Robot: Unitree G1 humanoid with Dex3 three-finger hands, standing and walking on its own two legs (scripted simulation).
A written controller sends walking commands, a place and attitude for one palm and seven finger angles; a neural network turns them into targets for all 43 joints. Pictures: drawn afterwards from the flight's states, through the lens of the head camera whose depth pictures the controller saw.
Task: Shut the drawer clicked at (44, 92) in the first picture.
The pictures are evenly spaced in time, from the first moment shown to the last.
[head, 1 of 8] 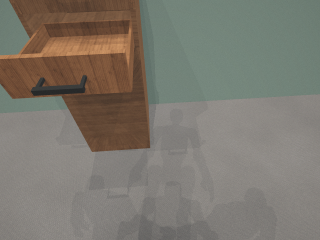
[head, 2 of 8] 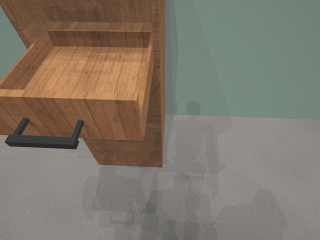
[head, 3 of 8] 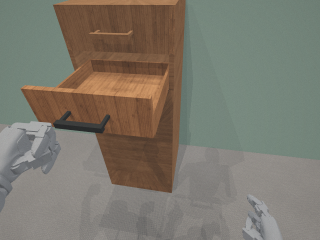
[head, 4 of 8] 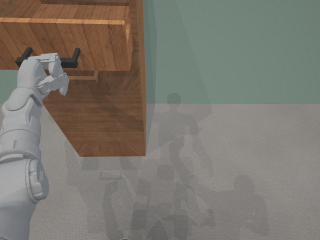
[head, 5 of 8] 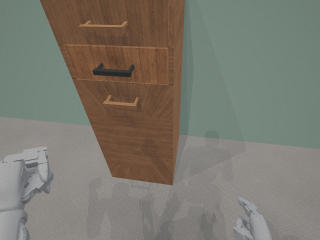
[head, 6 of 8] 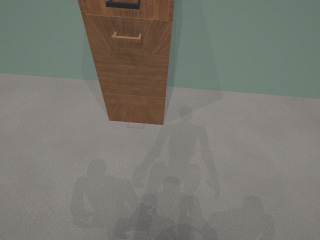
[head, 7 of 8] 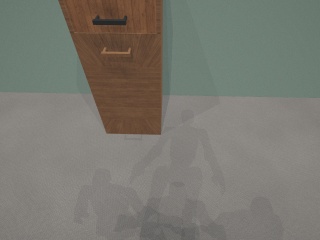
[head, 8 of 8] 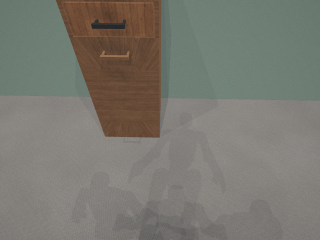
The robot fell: no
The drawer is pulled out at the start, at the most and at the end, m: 0.30 0.30 0.00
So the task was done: yes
